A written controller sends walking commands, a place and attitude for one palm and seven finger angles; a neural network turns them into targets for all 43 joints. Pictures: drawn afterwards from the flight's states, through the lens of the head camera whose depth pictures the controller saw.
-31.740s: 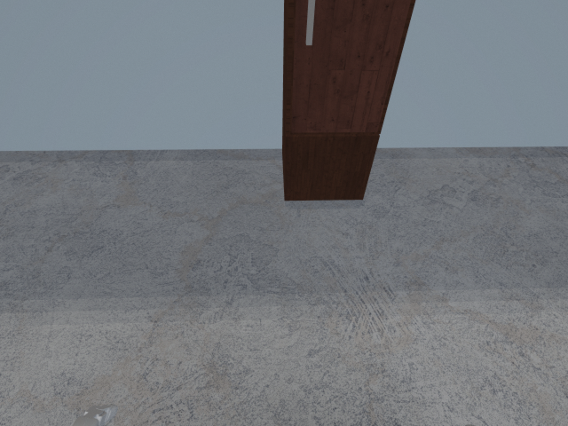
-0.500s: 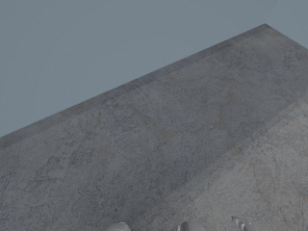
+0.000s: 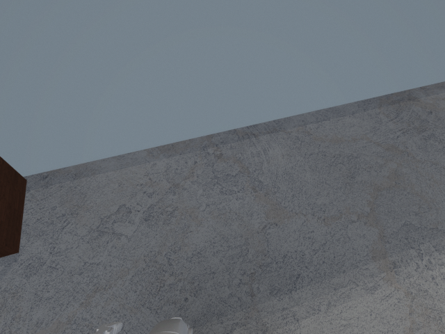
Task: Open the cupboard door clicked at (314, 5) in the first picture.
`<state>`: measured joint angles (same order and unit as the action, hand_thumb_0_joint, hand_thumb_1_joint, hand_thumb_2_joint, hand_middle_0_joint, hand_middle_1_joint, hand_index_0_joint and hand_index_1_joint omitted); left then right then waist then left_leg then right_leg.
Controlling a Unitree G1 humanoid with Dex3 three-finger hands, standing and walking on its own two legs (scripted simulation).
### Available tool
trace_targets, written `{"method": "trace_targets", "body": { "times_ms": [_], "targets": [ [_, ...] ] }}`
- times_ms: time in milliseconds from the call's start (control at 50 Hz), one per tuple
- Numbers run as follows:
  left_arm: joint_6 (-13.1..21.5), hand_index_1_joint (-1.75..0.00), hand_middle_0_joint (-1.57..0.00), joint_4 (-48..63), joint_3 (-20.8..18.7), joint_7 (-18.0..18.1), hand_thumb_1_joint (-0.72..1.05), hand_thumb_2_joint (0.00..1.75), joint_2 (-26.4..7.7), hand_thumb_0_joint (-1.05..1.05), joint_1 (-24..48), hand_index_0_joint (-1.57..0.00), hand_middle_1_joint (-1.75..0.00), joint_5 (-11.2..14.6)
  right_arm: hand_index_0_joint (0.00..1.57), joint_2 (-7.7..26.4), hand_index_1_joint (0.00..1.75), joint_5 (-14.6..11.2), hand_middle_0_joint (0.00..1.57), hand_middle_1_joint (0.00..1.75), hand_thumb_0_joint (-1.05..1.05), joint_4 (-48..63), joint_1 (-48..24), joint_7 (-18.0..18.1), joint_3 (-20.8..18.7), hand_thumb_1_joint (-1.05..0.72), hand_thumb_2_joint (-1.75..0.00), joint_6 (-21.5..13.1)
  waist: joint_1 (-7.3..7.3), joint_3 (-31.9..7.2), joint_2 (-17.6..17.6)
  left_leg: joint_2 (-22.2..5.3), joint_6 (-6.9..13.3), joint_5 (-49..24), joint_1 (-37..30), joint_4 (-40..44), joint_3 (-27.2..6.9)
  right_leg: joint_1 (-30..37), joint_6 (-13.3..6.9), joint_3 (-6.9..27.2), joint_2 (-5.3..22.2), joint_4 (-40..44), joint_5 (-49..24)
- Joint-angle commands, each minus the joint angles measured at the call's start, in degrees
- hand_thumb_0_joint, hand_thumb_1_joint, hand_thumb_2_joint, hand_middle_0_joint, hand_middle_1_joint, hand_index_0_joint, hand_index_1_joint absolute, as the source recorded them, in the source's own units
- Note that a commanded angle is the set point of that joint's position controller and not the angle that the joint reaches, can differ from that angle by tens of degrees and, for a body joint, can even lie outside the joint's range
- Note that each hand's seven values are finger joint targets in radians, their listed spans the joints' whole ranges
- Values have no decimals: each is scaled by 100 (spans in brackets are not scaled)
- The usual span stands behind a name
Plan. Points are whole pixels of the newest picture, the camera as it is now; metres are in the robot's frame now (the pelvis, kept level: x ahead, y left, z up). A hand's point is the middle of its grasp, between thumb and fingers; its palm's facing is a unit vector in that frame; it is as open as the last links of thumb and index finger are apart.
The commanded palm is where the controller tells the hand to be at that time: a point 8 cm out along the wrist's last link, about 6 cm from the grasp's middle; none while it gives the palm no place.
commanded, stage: turn to face it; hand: left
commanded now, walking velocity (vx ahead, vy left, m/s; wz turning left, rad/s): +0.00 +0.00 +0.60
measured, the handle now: out of the picture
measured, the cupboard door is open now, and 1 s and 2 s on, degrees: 46 46 46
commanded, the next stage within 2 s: take the last steps up to it in 1.82 s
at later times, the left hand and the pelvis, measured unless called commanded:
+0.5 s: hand out of the picture +0.05 +0.20 -0.15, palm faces +0.30 -0.91 -0.29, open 7.4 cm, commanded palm none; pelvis +0.02 -0.02 +0.00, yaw +18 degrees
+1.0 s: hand out of the picture +0.00 +0.23 -0.16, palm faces +0.57 -0.78 -0.26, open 7.4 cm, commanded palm none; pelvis +0.03 -0.01 +0.00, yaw +35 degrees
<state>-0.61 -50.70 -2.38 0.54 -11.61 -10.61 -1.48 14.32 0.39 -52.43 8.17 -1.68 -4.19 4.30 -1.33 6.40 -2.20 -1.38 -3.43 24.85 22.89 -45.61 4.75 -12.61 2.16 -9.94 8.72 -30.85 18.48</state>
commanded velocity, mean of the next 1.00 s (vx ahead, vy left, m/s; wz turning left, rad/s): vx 0.00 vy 0.00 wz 0.60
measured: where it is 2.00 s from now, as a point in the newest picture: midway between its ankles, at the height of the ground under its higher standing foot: outside the picture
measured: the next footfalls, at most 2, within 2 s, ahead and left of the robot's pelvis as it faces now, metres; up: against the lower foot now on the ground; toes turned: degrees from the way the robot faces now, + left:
left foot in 0.06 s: +0.05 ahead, +0.13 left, +0.00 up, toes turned +7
right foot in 0.38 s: +0.08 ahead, -0.14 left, +0.00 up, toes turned +11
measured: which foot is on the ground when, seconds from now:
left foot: up 0.00-0.04, down 0.06-0.38, up 0.40-0.68, down 0.70-1.00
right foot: down 0.00-0.06, up 0.08-0.36, down 0.38-0.70, up 0.72-1.00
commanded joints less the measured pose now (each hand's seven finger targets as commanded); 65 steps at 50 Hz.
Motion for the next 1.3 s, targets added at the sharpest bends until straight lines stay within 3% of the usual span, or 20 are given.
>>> {"method": "trace_targets", "body": {
  "times_ms": [0,40,60,140,260,320,360,380,440,560,640,660,680,720,800,1000,1040,1060,1140,1280],
  "targets": [
    [75,-30,-20,266,-397,50,90,90,-1308,0,-269,-20,-30,77,20,497,30,33,20,30,0,401,284,-4,-87,-90,-90,-296,-26,-1186,-394,54,152,-1660,-1242,2006,85,352,-241,182,971,-725,-3090],
    [12,-30,-20,662,-208,13,90,90,-665,0,134,-20,-30,114,20,1534,30,82,20,30,0,285,1126,107,-356,-90,-90,-338,-464,-1491,1983,-2249,1498,-5247,-2588,2335,-2882,-2040,398,252,-177,-3042,2001],
    [-57,-30,-20,739,-225,39,90,90,-798,0,380,-20,-30,80,20,1591,30,97,20,30,0,162,1301,161,-346,-90,-90,-309,-516,-1543,1398,-2335,1790,-4894,-2437,2236,-2732,-2132,281,878,-135,-3607,1897],
    [-142,-30,-20,441,-276,-12,90,90,-735,0,241,-20,-30,53,20,1075,30,112,20,30,0,436,190,259,-190,-90,-90,-351,5,-855,1464,-1300,1181,-2838,-1212,2534,-1857,-1869,268,1046,-189,-3312,663],
    [-93,-30,-20,396,-237,-10,90,90,-612,0,109,-20,-30,91,20,1113,30,137,20,30,0,431,131,234,-253,-90,-90,-298,14,-1056,1163,-1093,1182,-2705,-1078,2377,-2029,-845,178,792,-632,-1366,662],
    [-20,-30,-20,254,-303,27,90,90,-775,0,-516,-20,-30,94,20,1021,30,65,20,30,0,549,-229,205,-257,-90,-90,-251,363,-1073,824,-722,864,-2037,-153,1880,-1984,571,107,769,-667,346,-403],
    [77,-30,-20,293,-462,104,90,90,-1643,0,-698,-20,-30,-46,20,403,30,2,20,30,0,772,-284,136,-173,-90,-90,-251,540,-931,-1766,620,86,832,1271,-566,-550,1127,-802,3227,1740,1816,-505],
    [78,-30,-20,328,-401,128,90,90,-1572,0,-543,-20,-30,3,20,655,30,46,20,30,0,722,-291,102,-215,-90,-90,-227,454,-835,-1434,245,156,1009,1105,-1720,-813,477,-1124,3030,1961,1707,-758],
    [62,-30,-20,510,-271,138,90,90,-1050,0,184,-20,-30,25,20,501,30,48,20,30,0,468,-80,15,-216,-90,-90,-100,14,-641,-1186,-36,27,158,1009,-2418,-626,167,-879,1585,1072,1342,-1542],
    [114,-30,-20,264,-355,121,90,90,-1271,0,-487,-20,-30,-19,20,168,30,-4,20,30,0,590,-559,-41,-25,-90,-90,-194,393,-837,-859,27,-24,169,406,15,49,1083,-830,781,1154,593,-3568],
    [93,-30,-20,212,-396,48,90,90,-1320,0,-399,-20,-30,44,20,378,30,23,20,30,0,474,2,-18,-52,-90,-90,-279,93,-1099,-648,149,135,-1169,-928,1805,130,580,-344,289,994,-410,-3286],
    [70,-30,-20,336,-382,27,90,90,-1152,0,-334,-20,-30,89,20,803,30,61,20,30,0,401,447,19,-164,-90,-90,-336,-162,-1429,275,-497,431,-2470,-1956,2165,-705,-291,-20,28,712,-1388,-2256],
    [43,-30,-20,589,-258,-9,90,90,-708,0,-140,-20,-30,132,20,1473,30,97,20,30,0,344,918,86,-342,-90,-90,-364,-422,-1507,2034,-2097,1339,-4843,-2717,2322,-2853,-1969,413,4,-122,-2749,1627],
    [-57,-30,-20,753,-246,34,90,90,-794,0,286,-20,-30,73,20,1523,30,96,20,30,0,266,1055,196,-327,-90,-90,-326,-401,-1418,1130,-2239,1814,-4570,-2327,2275,-2554,-2246,259,902,-90,-3681,1670],
    [-123,-30,-20,408,-268,1,90,90,-718,0,182,-20,-30,65,20,993,30,94,20,30,0,413,312,289,-168,-90,-90,-385,-14,-1067,1210,-1251,1243,-3874,-1619,2370,-1834,-1904,279,1062,-229,-3345,650],
    [-23,-30,-20,293,-304,37,90,90,-794,0,-414,-20,-30,100,20,1001,30,68,20,30,0,516,-153,208,-252,-90,-90,-255,359,-1011,836,-638,846,-1976,-78,1958,-2156,669,100,823,-681,425,-399],
    [72,-30,-20,334,-465,116,90,90,-1642,0,-594,-20,-30,-36,20,420,30,-1,20,30,0,709,-162,138,-180,-90,-90,-257,519,-1009,-1569,629,84,648,1231,-326,-642,1269,-796,3127,1660,1756,-343],
    [63,-30,-20,375,-407,141,90,90,-1605,0,-453,-20,-30,2,20,637,30,46,20,30,0,679,-207,104,-216,-90,-90,-231,456,-874,-1229,296,144,1003,1076,-1572,-787,576,-1171,3037,1993,1682,-731],
    [64,-30,-20,531,-237,129,90,90,-1003,0,271,-20,-30,33,20,445,30,45,20,30,0,415,47,-9,-189,-90,-90,-94,-3,-567,-1309,-31,-15,56,961,-2188,-518,229,-804,1180,949,1294,-1904],
    [98,-30,-20,204,-380,93,90,90,-1361,0,-544,-20,-30,-6,20,179,30,4,20,30,0,511,-303,-20,-16,-90,-90,-236,352,-899,-874,155,34,-117,28,706,233,1072,-697,630,1157,265,-3804]
  ]
}}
